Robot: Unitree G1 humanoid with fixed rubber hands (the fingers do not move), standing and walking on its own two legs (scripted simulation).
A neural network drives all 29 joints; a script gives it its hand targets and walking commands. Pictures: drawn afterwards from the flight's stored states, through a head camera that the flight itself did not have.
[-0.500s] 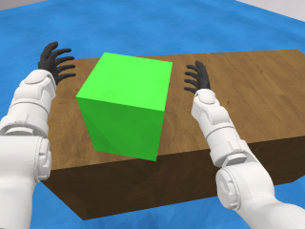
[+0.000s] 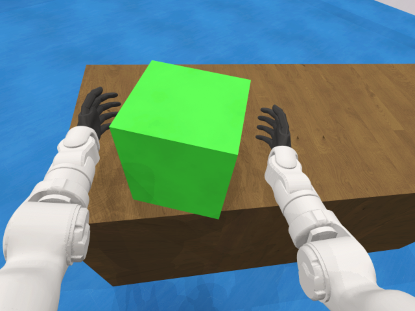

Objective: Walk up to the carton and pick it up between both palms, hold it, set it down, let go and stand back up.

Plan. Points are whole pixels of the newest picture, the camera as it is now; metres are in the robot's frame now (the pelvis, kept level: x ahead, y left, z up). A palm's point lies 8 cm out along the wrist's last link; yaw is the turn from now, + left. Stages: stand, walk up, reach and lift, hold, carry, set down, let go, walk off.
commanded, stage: reach and lift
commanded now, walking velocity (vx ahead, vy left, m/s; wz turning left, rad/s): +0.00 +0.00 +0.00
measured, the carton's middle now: (187, 144) +0.45 +0.00 +0.04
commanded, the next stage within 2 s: none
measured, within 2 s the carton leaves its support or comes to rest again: neither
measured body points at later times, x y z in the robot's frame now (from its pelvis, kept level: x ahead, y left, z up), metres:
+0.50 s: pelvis +0.00 +0.00 +0.00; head +0.05 +0.04 +0.45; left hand +0.47 +0.15 +0.09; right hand +0.41 -0.16 +0.09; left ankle +0.03 +0.11 -0.73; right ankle -0.02 -0.13 -0.73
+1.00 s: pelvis +0.00 +0.01 +0.00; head +0.04 +0.05 +0.45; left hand +0.46 +0.15 +0.09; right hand +0.40 -0.15 +0.09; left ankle +0.03 +0.11 -0.73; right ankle -0.02 -0.13 -0.73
